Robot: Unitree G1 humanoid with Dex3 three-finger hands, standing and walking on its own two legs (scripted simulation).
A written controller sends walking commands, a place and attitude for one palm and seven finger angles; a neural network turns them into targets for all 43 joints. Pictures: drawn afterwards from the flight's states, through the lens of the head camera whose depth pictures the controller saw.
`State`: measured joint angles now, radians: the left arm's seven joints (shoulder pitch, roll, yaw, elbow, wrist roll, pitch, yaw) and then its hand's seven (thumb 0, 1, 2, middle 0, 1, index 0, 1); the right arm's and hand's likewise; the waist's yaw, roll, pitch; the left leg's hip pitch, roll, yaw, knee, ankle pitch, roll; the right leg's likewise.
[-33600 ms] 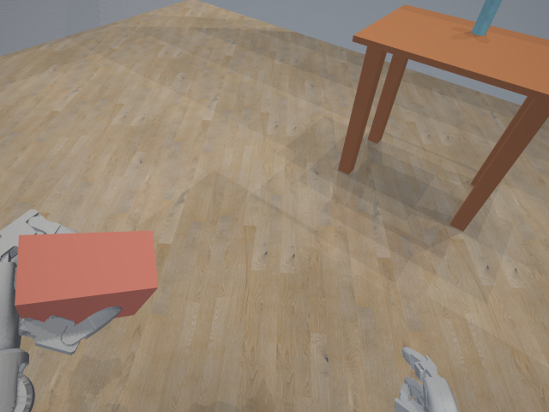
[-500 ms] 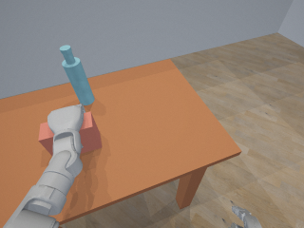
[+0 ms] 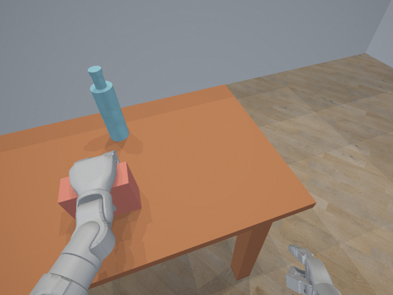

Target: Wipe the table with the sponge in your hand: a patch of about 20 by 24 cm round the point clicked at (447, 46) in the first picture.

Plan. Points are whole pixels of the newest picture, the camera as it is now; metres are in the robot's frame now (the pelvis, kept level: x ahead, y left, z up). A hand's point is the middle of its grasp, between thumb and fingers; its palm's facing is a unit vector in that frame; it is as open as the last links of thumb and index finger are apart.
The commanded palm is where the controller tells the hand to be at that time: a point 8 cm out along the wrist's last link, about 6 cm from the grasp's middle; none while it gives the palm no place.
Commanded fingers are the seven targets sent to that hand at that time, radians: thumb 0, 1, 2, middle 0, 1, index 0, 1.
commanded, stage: wipe back along the middle lane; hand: left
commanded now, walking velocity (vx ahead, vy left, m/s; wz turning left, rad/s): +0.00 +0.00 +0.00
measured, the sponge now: (106, 198) +0.31 +0.26 +0.00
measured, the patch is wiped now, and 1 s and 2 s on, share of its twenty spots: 0.75 0.95 0.95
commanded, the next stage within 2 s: slide across to the third lane in 0.56 s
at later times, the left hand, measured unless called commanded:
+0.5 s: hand (107, 209) +0.26 +0.22 +0.04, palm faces +0.03 -0.07 -1.00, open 10.0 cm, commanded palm +0.21 +0.20 +0.07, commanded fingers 0.00 0.10 1.30 -1.20 -1.60 -1.20 -1.60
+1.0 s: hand (111, 213) +0.26 +0.21 +0.04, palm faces -0.01 -0.08 -1.00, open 9.9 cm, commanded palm +0.22 +0.17 +0.08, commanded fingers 0.00 0.10 1.30 -1.20 -1.60 -1.20 -1.60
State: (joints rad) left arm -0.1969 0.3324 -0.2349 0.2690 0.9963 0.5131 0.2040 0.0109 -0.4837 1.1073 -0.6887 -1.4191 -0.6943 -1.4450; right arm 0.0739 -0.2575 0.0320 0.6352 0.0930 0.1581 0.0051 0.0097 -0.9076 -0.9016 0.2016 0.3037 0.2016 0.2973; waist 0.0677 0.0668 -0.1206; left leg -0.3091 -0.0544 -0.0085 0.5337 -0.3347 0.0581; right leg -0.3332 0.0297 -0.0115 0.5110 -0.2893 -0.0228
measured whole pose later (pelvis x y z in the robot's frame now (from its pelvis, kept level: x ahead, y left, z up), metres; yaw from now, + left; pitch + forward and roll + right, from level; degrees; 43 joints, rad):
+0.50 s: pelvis -0.01 -0.02 +0.00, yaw -1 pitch +3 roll +0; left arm 0.00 0.33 -0.25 0.09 0.99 0.54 0.20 0.02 -0.48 1.10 -0.68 -1.42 -0.70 -1.43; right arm 0.04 -0.26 0.04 0.63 0.09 0.16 0.01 0.01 -0.91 -0.90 0.20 0.30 0.20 0.30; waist 0.08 0.08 -0.09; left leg -0.25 -0.04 0.00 0.51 -0.32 0.04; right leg -0.29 0.05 0.00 0.51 -0.28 -0.04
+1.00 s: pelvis -0.02 -0.02 +0.00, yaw +0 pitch +2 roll +0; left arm -0.06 0.31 -0.29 0.12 0.99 0.56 0.16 0.00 -0.49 1.10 -0.69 -1.42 -0.72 -1.41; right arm 0.04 -0.26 0.02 0.66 0.08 0.14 0.00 0.01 -0.91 -0.90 0.20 0.30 0.20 0.30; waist 0.09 0.09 -0.08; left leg -0.25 -0.04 -0.01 0.51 -0.30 0.04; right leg -0.29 0.04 -0.01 0.51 -0.27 -0.05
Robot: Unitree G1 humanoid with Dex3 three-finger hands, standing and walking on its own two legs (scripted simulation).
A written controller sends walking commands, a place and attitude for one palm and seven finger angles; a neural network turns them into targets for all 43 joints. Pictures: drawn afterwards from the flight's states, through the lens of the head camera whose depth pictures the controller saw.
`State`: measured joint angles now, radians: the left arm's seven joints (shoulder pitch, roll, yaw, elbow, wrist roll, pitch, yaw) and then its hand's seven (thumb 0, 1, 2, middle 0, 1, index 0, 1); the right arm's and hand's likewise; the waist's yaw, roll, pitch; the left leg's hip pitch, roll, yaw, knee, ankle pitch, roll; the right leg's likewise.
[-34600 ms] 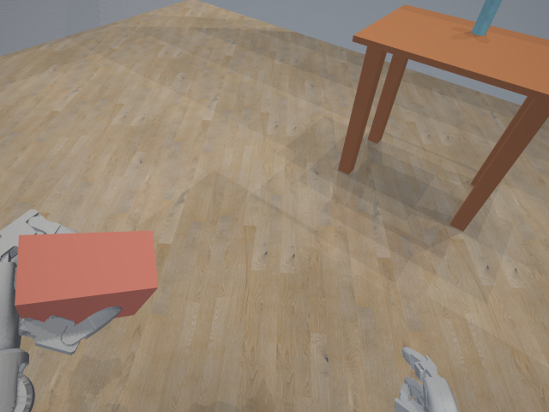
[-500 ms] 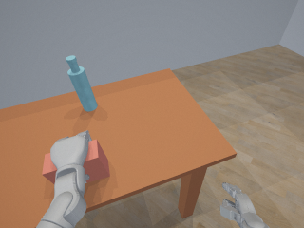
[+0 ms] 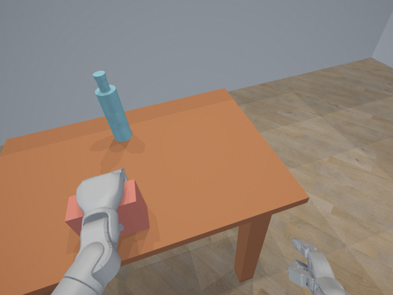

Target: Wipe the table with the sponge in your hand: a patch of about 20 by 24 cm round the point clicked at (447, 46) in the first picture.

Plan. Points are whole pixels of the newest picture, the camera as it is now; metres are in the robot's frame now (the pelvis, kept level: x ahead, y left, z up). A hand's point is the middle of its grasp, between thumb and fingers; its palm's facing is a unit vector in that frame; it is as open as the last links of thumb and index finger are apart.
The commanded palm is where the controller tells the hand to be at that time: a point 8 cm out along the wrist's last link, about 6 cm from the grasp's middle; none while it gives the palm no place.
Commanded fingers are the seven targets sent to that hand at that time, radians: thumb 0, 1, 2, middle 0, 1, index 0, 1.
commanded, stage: slide across to the third lane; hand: left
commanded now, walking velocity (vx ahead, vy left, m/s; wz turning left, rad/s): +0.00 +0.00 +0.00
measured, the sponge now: (114, 217) +0.27 +0.24 +0.00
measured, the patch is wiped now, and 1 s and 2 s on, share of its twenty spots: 0.95 0.95 1.00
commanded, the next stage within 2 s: wipe forward along the third lane in 0.70 s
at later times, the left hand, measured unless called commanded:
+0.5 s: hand (140, 197) +0.30 +0.17 +0.04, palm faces +0.03 -0.07 -1.00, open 9.9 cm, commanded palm +0.26 +0.15 +0.08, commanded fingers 0.00 0.10 1.30 -1.20 -1.60 -1.20 -1.60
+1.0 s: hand (142, 195) +0.31 +0.17 +0.04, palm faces -0.02 -0.08 -1.00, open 9.9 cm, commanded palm +0.28 +0.16 +0.07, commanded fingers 0.00 0.10 1.30 -1.20 -1.60 -1.20 -1.60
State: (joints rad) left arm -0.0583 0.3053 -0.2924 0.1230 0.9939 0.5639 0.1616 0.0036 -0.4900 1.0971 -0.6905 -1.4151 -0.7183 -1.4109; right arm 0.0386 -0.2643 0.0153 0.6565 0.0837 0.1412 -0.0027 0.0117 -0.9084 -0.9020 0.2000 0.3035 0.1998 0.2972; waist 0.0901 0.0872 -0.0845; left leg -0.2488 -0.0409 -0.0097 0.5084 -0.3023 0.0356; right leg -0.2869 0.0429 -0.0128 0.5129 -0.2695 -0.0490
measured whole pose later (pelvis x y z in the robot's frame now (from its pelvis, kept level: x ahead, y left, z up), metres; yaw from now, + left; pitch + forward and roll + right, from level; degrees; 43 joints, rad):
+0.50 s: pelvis -0.01 +0.00 +0.00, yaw +0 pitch +2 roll +0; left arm -0.23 0.18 -0.45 0.28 1.01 0.62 0.21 0.00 -0.50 1.10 -0.70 -1.41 -0.74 -1.38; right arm 0.00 -0.23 0.03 0.68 0.09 0.19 0.04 0.01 -0.91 -0.90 0.20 0.30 0.20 0.30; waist 0.10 0.08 -0.11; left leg -0.27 -0.05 -0.02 0.54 -0.30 0.03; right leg -0.31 0.03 -0.02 0.55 -0.28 -0.05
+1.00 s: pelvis -0.01 -0.02 +0.00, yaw +0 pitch +3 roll +1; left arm -0.28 0.20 -0.39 0.36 0.98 0.62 0.19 0.00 -0.51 1.10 -0.71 -1.40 -0.75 -1.37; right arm 0.02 -0.26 0.02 0.68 0.10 0.20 0.01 0.01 -0.91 -0.90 0.20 0.30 0.20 0.30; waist 0.08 0.07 -0.10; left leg -0.27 -0.03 -0.01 0.51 -0.28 0.01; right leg -0.32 0.06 -0.02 0.53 -0.26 -0.07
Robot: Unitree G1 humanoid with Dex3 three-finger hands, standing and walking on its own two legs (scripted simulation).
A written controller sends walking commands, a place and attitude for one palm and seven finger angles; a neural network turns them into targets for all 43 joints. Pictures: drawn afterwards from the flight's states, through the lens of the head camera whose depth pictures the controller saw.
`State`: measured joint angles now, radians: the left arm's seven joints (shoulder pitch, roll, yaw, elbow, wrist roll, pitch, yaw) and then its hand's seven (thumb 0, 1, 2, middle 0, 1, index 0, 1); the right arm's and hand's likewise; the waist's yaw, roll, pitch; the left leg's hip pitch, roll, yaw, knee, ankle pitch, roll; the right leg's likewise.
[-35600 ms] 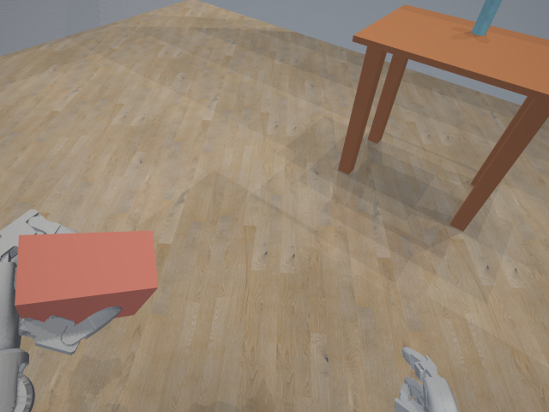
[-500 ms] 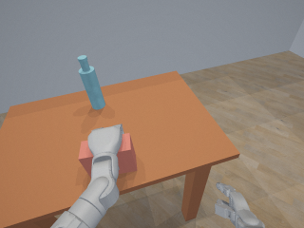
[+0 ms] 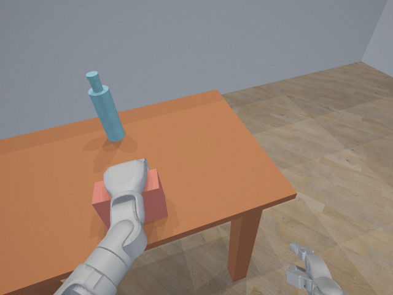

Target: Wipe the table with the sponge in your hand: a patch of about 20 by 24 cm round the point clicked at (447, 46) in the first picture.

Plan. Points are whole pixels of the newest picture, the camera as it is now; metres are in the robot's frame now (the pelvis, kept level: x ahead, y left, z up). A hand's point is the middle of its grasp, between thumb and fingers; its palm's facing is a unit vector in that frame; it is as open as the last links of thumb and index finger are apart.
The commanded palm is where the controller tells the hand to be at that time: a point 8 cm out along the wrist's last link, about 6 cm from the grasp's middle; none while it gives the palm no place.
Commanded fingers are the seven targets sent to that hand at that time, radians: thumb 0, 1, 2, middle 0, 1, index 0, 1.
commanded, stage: wipe forward along the third lane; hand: left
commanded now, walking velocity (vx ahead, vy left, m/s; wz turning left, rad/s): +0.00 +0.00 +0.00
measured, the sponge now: (134, 205) +0.31 +0.20 +0.00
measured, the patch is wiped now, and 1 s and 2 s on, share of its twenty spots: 0.95 1.00 1.00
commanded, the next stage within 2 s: wipe back along the third lane in 1.42 s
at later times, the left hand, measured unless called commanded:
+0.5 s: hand (135, 173) +0.37 +0.20 +0.04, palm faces -0.06 -0.04 -1.00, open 9.9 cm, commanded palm +0.34 +0.21 +0.07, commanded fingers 0.00 0.10 1.30 -1.20 -1.60 -1.20 -1.60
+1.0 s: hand (131, 159) +0.41 +0.23 +0.04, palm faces -0.08 -0.01 -1.00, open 9.9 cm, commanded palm +0.40 +0.23 +0.07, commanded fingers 0.00 0.10 1.30 -1.20 -1.60 -1.20 -1.60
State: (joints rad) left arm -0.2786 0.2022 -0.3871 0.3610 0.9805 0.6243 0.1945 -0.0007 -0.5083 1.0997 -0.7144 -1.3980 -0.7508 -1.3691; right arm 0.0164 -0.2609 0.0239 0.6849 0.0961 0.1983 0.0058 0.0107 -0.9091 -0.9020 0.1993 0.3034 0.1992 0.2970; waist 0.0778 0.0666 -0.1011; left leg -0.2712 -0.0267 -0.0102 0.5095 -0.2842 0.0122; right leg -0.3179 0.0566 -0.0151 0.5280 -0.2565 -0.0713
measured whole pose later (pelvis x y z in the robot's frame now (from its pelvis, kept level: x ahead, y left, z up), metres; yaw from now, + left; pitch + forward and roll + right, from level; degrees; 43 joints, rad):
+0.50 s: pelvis -0.01 -0.02 +0.00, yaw +0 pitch +7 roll +1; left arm -0.55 0.27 -0.24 0.71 0.96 0.48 0.20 0.00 -0.54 1.11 -0.75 -1.37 -0.78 -1.34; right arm 0.11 -0.27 0.03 0.71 0.09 0.16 -0.07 0.01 -0.91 -0.90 0.20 0.30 0.20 0.30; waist 0.02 0.05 -0.11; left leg -0.39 -0.01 -0.01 0.54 -0.27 0.00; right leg -0.43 0.08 -0.02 0.55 -0.23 -0.09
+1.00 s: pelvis -0.01 +0.00 -0.01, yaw +0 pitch +11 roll +0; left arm -0.72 0.32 -0.18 0.93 0.98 0.39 0.23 0.01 -0.54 1.11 -0.76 -1.37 -0.79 -1.35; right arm 0.15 -0.27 0.02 0.72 0.08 0.13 -0.06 0.01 -0.91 -0.90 0.20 0.30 0.20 0.30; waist -0.02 0.05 -0.13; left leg -0.48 -0.01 -0.02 0.57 -0.28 0.01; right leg -0.51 0.07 -0.02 0.54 -0.23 -0.08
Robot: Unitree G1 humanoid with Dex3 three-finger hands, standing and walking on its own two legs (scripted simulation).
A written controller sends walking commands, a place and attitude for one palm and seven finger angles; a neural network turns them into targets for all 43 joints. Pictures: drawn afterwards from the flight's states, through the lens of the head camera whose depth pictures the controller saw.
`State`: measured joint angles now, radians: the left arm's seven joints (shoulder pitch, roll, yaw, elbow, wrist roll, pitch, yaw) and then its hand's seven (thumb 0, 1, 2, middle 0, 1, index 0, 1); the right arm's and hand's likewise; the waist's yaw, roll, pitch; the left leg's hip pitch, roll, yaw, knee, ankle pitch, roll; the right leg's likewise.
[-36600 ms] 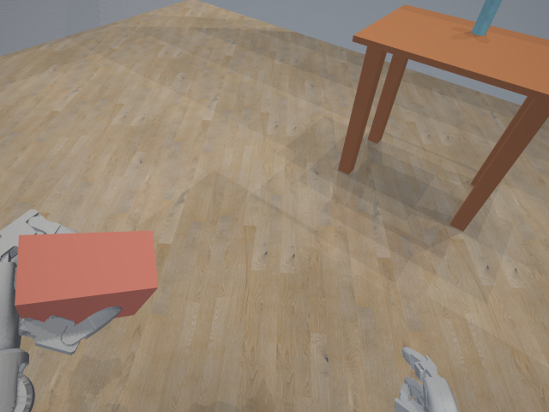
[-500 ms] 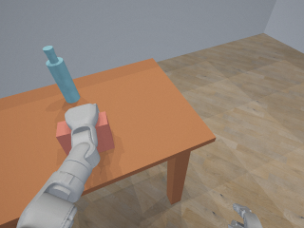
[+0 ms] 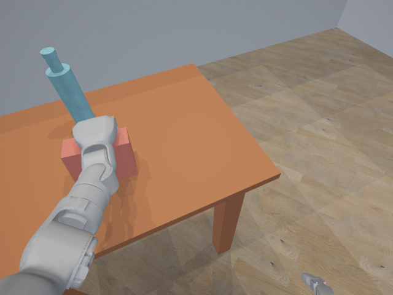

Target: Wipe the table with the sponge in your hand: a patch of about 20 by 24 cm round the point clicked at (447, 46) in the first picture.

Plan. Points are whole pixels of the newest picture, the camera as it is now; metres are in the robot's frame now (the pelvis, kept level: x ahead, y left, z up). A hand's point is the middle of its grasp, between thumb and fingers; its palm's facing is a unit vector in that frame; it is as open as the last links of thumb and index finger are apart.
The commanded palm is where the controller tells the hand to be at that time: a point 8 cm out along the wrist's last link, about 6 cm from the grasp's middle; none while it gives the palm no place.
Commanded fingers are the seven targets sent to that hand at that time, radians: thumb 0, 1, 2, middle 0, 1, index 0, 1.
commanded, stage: wipe forward along the third lane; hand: left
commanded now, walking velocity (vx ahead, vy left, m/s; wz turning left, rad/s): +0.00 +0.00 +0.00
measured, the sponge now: (105, 163) +0.41 +0.24 +0.00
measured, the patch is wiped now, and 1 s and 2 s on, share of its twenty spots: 1.00 1.00 1.00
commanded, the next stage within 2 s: wipe back along the third lane in 0.42 s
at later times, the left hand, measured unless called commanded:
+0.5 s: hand (100, 133) +0.47 +0.26 +0.05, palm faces -0.09 +0.00 -1.00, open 9.9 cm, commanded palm +0.45 +0.25 +0.07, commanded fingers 0.00 0.10 1.30 -1.20 -1.60 -1.20 -1.60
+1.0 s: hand (100, 136) +0.46 +0.25 +0.05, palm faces -0.03 -0.01 -1.00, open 9.9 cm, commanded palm +0.41 +0.22 +0.07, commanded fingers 0.00 0.10 1.30 -1.20 -1.60 -1.20 -1.60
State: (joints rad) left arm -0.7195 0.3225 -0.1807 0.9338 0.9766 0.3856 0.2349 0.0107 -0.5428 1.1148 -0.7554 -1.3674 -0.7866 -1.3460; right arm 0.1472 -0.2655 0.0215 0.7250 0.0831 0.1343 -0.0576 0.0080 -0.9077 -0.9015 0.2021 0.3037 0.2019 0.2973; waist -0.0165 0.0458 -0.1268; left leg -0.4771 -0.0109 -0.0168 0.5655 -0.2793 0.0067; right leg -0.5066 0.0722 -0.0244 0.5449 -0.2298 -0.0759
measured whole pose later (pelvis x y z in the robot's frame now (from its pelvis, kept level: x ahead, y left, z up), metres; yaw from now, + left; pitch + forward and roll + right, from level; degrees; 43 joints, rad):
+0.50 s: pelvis +0.00 +0.03 +0.00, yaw +0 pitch +15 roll -1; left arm -0.92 0.36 -0.16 1.14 1.00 0.38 0.26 0.01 -0.55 1.12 -0.76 -1.37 -0.79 -1.35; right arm 0.20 -0.26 0.01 0.75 0.07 0.12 -0.04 0.01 -0.91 -0.90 0.20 0.30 0.20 0.30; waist -0.07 0.03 -0.14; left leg -0.57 -0.03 -0.01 0.61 -0.30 0.04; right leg -0.59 0.06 -0.01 0.56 -0.23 -0.04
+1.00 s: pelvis +0.03 +0.04 +0.00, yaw -1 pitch +13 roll -1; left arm -0.77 0.25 -0.26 0.97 0.95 0.49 0.32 0.00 -0.50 1.10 -0.70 -1.42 -0.72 -1.41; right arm 0.17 -0.24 0.00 0.75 0.07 0.17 0.01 0.01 -0.91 -0.90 0.20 0.30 0.20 0.30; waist 0.00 0.04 -0.17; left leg -0.47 -0.04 0.01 0.57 -0.32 0.06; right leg -0.48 0.05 0.00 0.51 -0.25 -0.02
